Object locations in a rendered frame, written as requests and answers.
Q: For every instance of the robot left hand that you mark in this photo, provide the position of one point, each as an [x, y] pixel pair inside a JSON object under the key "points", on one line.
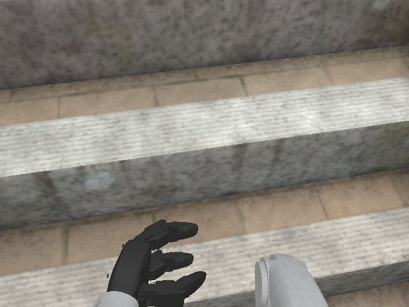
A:
{"points": [[136, 265]]}

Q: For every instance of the robot left forearm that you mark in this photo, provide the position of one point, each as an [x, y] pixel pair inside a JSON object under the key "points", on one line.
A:
{"points": [[116, 299]]}

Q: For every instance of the robot right thigh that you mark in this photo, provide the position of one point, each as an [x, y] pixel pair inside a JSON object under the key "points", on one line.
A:
{"points": [[284, 281]]}

